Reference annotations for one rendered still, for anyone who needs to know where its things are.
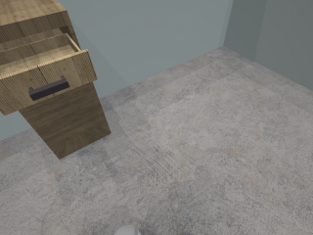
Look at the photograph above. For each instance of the drawer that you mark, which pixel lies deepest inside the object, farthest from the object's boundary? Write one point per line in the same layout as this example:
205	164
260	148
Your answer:
40	63

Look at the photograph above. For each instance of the handle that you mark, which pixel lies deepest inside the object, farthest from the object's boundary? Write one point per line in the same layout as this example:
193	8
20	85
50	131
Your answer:
48	89

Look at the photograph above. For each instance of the left robot thigh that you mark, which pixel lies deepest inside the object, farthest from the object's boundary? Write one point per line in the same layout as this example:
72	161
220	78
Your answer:
127	230

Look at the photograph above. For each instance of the cabinet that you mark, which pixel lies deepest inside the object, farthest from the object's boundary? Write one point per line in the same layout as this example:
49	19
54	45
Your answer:
69	121

